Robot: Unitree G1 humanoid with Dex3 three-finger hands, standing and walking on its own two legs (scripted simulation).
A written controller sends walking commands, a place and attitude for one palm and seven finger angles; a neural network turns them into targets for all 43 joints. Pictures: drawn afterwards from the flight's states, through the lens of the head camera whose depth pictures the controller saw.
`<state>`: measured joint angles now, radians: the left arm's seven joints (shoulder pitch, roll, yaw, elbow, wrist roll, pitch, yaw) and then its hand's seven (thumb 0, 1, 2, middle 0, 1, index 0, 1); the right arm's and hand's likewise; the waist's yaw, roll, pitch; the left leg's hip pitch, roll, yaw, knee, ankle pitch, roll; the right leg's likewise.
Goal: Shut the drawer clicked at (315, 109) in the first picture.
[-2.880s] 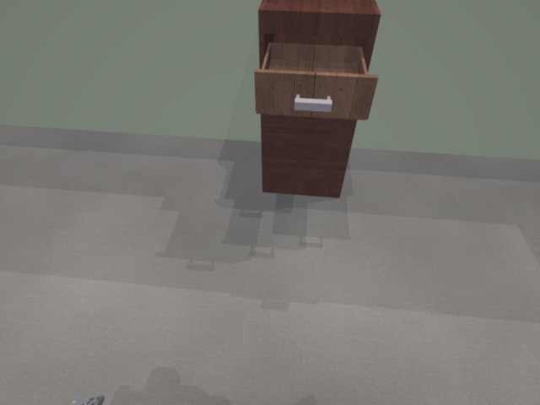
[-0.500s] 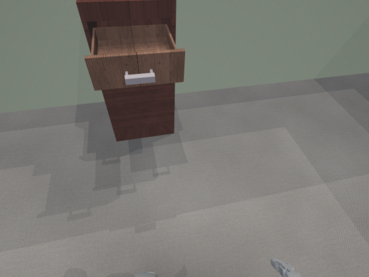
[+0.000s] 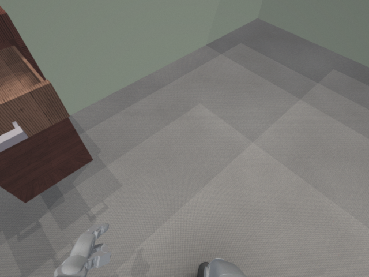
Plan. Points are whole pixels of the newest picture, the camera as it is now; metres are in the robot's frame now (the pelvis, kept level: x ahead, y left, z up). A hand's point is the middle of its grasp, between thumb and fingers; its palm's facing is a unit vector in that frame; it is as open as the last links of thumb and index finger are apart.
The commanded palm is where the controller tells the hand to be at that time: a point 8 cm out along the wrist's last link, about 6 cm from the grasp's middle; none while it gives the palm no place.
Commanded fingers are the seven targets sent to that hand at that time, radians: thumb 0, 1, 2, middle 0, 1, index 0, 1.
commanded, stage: walk to a spot facing it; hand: left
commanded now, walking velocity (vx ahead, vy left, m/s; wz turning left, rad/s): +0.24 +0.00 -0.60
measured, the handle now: out of the picture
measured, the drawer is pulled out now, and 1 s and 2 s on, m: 0.30 0.30 0.30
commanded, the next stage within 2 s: turn to face it in 1.02 s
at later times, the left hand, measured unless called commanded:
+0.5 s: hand (89, 245) +0.23 +0.24 -0.17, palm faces -0.15 -0.97 -0.20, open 7.4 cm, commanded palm none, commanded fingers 0.00 0.90 0.90 -0.20 -0.30 -0.20 -0.30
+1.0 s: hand (148, 181) +0.39 +0.10 -0.15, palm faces -0.55 -0.80 -0.25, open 7.4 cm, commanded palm none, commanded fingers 0.00 0.90 0.90 -0.20 -0.30 -0.20 -0.30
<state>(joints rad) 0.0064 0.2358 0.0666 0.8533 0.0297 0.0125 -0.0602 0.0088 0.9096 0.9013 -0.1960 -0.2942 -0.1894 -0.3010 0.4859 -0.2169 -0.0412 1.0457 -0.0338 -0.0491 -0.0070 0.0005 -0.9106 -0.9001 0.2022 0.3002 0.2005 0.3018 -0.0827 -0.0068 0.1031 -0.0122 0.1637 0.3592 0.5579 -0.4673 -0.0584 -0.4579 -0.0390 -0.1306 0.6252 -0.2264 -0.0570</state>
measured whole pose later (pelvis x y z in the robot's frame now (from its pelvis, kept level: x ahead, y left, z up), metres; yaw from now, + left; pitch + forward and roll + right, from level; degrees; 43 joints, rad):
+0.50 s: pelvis +0.15 +0.05 +0.01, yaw -17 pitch -1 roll -2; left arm 0.30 0.26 0.11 0.95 0.02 0.05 -0.01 0.01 0.91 0.90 -0.20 -0.30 -0.20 -0.30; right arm 0.15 -0.16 -0.01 0.86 -0.03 -0.03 -0.01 0.00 -0.90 -0.90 0.20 0.30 0.20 0.30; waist 0.05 -0.05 0.04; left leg -0.32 0.09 0.15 0.62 -0.28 0.04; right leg -0.42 0.03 0.02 0.99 -0.48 0.02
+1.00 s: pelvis +0.17 +0.01 +0.00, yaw -35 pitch -1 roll -1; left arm 0.12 0.21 0.07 0.87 0.02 0.02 -0.01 0.01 0.91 0.90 -0.20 -0.29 -0.19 -0.30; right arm 0.32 -0.24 -0.07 0.98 -0.02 0.04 -0.01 0.00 -0.91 -0.90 0.20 0.30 0.20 0.30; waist -0.04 0.04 0.09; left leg -0.33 0.21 0.25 0.92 -0.51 -0.06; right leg -0.32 -0.02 -0.10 0.66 -0.30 -0.03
